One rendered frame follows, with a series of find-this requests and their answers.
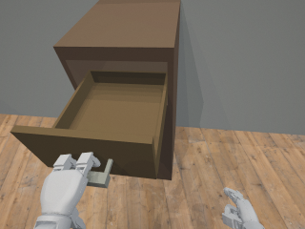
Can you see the handle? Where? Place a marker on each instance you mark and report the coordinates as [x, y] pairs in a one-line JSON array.
[[100, 179]]

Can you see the left robot forearm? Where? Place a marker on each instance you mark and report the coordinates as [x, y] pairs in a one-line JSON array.
[[53, 221]]

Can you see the left robot hand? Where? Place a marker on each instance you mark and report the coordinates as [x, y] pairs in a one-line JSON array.
[[63, 188]]

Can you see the cabinet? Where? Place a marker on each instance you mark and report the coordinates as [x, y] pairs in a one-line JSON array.
[[129, 35]]

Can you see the right robot hand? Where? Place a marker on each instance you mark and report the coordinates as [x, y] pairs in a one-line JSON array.
[[235, 217]]

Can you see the drawer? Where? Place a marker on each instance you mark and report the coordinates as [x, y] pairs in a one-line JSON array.
[[118, 115]]

